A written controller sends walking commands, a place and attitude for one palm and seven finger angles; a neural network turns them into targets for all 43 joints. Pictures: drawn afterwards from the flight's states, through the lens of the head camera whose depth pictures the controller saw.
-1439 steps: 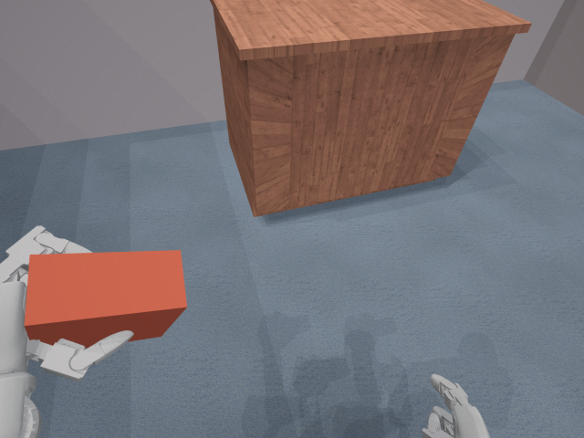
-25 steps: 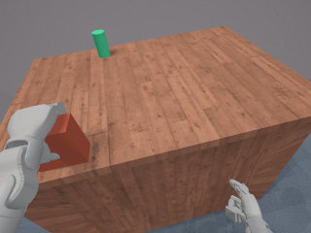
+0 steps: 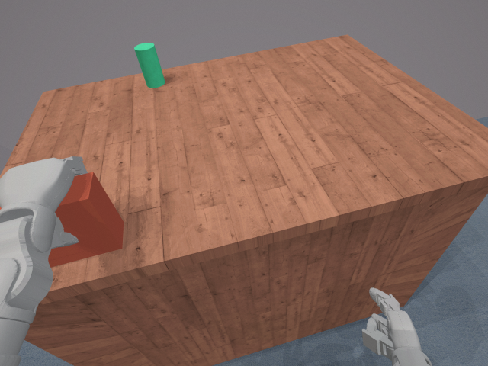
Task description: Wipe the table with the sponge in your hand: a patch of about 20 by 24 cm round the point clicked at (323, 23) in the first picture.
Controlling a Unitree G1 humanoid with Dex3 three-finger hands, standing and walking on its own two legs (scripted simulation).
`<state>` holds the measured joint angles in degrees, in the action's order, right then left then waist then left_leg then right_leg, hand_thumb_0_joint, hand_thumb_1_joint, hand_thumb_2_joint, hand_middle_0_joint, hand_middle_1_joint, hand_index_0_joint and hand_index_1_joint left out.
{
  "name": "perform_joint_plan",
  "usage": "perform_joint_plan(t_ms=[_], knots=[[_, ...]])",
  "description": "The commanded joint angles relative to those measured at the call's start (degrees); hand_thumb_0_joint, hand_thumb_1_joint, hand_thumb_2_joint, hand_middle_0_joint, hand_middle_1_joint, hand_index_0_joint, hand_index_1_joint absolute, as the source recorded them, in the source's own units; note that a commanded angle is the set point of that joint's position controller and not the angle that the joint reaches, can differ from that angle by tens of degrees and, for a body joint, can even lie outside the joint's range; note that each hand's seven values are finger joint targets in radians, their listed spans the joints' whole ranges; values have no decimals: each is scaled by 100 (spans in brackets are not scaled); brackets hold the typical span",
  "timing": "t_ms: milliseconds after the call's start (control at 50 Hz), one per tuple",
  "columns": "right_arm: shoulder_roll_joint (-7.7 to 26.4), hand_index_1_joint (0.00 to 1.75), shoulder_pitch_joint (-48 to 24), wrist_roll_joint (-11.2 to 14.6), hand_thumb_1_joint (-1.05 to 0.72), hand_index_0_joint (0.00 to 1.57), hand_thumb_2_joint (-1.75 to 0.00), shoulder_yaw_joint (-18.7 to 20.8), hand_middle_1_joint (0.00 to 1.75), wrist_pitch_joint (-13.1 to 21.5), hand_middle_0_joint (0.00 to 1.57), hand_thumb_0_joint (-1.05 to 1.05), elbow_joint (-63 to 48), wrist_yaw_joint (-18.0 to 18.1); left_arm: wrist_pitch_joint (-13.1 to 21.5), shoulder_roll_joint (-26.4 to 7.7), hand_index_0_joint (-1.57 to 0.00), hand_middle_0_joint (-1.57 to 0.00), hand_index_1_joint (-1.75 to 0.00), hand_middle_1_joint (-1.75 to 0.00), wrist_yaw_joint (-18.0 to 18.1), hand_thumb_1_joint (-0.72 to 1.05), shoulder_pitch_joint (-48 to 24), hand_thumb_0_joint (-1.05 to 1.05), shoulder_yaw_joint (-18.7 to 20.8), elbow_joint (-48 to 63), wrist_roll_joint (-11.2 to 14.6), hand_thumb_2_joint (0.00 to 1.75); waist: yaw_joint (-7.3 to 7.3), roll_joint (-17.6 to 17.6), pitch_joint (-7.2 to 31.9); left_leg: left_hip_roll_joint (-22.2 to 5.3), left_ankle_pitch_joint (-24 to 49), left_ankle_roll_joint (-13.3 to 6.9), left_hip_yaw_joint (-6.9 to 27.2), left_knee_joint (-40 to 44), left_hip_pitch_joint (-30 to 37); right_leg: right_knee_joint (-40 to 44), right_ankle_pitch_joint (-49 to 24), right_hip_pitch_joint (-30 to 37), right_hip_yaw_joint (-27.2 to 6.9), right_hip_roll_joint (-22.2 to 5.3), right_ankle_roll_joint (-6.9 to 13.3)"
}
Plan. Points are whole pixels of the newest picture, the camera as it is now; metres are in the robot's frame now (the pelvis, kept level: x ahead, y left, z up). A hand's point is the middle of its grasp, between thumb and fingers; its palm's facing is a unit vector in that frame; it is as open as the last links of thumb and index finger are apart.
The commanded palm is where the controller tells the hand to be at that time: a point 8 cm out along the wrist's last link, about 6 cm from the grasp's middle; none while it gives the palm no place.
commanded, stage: wipe forward along the first lane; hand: left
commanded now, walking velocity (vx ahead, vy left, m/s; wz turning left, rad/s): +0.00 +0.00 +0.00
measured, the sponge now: (74, 230) +0.26 +0.34 +0.10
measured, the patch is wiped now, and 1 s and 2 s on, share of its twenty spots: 0.10 0.30 0.35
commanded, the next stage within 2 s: slide across to the middle lane in 1.44 s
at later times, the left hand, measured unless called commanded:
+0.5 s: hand (66, 188) +0.31 +0.35 +0.15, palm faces -0.04 +0.00 -1.00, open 10.3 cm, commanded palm +0.29 +0.35 +0.18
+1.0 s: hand (69, 168) +0.35 +0.37 +0.15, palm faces -0.10 +0.00 -1.00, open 10.3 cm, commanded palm +0.34 +0.37 +0.18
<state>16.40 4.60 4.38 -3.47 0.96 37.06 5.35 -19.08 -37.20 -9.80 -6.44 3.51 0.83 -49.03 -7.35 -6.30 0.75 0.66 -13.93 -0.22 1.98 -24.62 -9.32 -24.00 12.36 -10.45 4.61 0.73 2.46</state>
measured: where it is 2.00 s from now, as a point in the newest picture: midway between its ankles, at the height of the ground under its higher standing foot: outside the picture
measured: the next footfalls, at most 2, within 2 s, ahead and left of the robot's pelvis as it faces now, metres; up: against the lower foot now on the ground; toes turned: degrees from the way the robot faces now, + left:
none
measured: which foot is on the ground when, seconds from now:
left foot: down 0.00-1.00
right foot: down 0.00-1.00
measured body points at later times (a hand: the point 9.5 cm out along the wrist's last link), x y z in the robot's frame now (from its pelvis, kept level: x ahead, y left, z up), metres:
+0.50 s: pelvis -0.01 +0.00 +0.00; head -0.01 -0.05 +0.45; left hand +0.30 +0.35 +0.21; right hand +0.18 -0.25 -0.11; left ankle -0.01 +0.12 -0.74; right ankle +0.01 -0.09 -0.74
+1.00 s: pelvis -0.01 +0.00 +0.00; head +0.01 -0.03 +0.44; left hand +0.35 +0.37 +0.21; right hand +0.12 -0.26 -0.13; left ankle -0.01 +0.12 -0.74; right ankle +0.01 -0.09 -0.74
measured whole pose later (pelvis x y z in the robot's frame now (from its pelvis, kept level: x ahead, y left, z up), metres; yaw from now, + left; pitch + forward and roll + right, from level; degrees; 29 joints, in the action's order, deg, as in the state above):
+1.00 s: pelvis -0.01 +0.00 +0.00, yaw -1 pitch +4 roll +0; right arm 18.1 13.9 5.1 -0.6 -3.9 39.1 5.8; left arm -4.4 -43.1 -9.7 -32.6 5.7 -38.8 -53.9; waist -2.2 -4.8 2.8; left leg 0.4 -14.3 -0.6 1.4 -28.5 -18.6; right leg -26.8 11.8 -19.4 4.1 1.0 2.4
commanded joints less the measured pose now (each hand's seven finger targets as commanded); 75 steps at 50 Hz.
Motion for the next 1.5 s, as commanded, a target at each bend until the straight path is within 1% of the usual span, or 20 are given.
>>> perform_joint_plan(t_ms=[0,60,140,220,300,360,400,420,460,500,560,620,740,820,900,960,1000,1160,1300,1480], knots=[[591,30,-997,10,-90,20,-90,233,30,349,20,0,-1019,31,109,-1587,-120,-120,-160,-160,48,10,-1253,0,764,313,-155,130,122,528,994,132,1155,-200,-31,145,-21,368,-740,504,-492,-76,108],[640,30,-717,-26,-90,20,-90,285,30,279,20,0,-955,41,205,-1313,-120,-120,-160,-160,-24,10,-1346,0,501,-61,-167,130,203,518,807,140,1114,-210,-53,151,-108,393,-737,385,-309,-103,63],[671,30,-531,-18,-90,20,-90,318,30,286,20,0,-918,61,353,-1548,-120,-120,-160,-160,-2,10,-1524,0,673,-472,-230,130,230,735,781,146,1019,-229,-58,108,-206,373,-654,333,-335,-109,54],[710,30,-417,-37,-90,20,-90,349,30,265,20,0,-964,74,503,-1574,-120,-120,-160,-160,-10,10,-1662,0,672,-661,-254,130,219,664,885,176,982,-249,-86,48,-253,351,-655,353,-387,-135,77],[722,30,-465,27,-90,20,-90,360,30,241,20,0,-897,76,600,-1480,-120,-120,-160,-160,-3,10,-2088,0,487,-1037,-293,130,332,668,572,147,676,-243,-64,89,-320,457,-266,16,-420,-91,76],[788,30,-216,-3,-90,20,-90,407,30,161,20,0,-792,101,639,-1514,-120,-120,-160,-160,3,10,-2211,0,450,-1560,-357,130,367,882,590,176,529,-254,-82,104,-454,463,-142,9,-348,-90,31],[798,30,-273,31,-90,20,-90,420,30,183,20,0,-812,96,726,-1735,-120,-120,-160,-160,19,10,-2382,0,595,-1597,-402,130,352,795,720,172,532,-264,-83,70,-432,445,-148,42,-463,-88,63],[804,30,-113,-13,-90,20,-90,432,30,156,20,0,-836,111,731,-1652,-120,-120,-160,-160,13,10,-2416,0,495,-1684,-435,130,351,803,912,202,596,-267,-111,22,-482,386,-248,168,-437,-131,56],[833,30,-105,3,-90,20,-90,447,30,87,20,0,-760,96,757,-1574,-120,-120,-160,-160,-15,10,-2412,0,409,-1992,-422,130,402,820,708,180,520,-258,-130,23,-558,410,-277,56,-437,-123,33],[850,30,-107,17,-90,20,-90,444,30,76,20,0,-764,90,838,-1850,-120,-120,-160,-160,-14,10,-2610,0,568,-2140,-477,130,395,737,730,179,430,-263,-103,24,-632,406,-159,36,-509,-114,61],[859,30,45,16,-90,20,-90,467,30,-8,20,0,-713,89,888,-1622,-120,-120,-160,-160,-49,10,-2705,0,331,-2546,-527,130,461,784,532,173,299,-275,-109,55,-712,437,40,-193,-378,-82,36],[878,30,189,-2,-90,20,-90,503,30,-20,20,0,-733,90,1010,-1769,-120,-120,-160,-160,-16,10,-2834,0,415,-2680,-596,130,447,752,827,181,386,-298,-112,-27,-714,369,-84,-65,-460,-102,74],[915,30,364,17,-90,20,-90,545,30,-134,20,0,-664,73,1204,-1753,-120,-120,-160,-160,33,10,-2990,0,373,-3171,-639,130,509,977,757,165,284,-311,-123,-21,-880,342,-32,-247,-412,-63,35],[930,30,477,22,-90,20,-90,563,30,-178,20,0,-629,68,1301,-1816,-120,-120,-160,-160,103,10,-3394,0,332,-3319,-686,130,542,822,886,179,314,-320,-102,-30,-903,323,-67,-258,-427,-62,64],[988,30,556,26,-90,20,-90,575,30,-222,20,0,-541,80,1393,-2247,-120,-120,-160,-160,147,10,-3630,0,609,-3676,-721,130,554,995,890,163,243,-328,-108,-50,-1040,329,-79,-237,-512,-65,46],[976,30,684,37,-90,20,-90,566,30,-262,20,0,-473,100,1432,-2115,-120,-120,-160,-160,123,10,-4116,0,325,-4047,-797,130,688,843,775,175,118,-328,-123,-19,-1109,374,91,-403,-457,-65,29],[992,30,748,27,-90,20,-90,580,30,-257,20,0,-464,95,1502,-2326,-120,-120,-160,-160,119,10,-4195,0,469,-4171,-885,130,634,744,950,169,263,-337,-101,-35,-1072,342,-44,-357,-493,-55,74],[990,30,1000,19,-90,20,-90,612,30,-373,20,0,-416,70,1724,-2088,-120,-120,-160,-160,74,10,-4507,0,170,-4547,-989,130,734,744,1071,136,394,-348,-102,-83,-1047,328,-258,-466,-450,-35,94],[1033,30,1119,21,-90,20,-90,659,30,-438,20,0,-370,64,1950,-2252,-120,-120,-160,-160,191,10,-4606,0,413,-4522,-877,130,695,782,1353,109,873,-356,-74,-81,-914,256,-764,-373,-428,-11,129],[1085,30,1288,38,-90,20,-90,657,30,-541,20,0,-216,0,1798,-2307,-120,-120,-160,-160,271,10,-4956,0,245,-4951,-1060,130,799,691,1250,102,958,-337,-80,-39,-924,294,-727,-538,-373,26,132]])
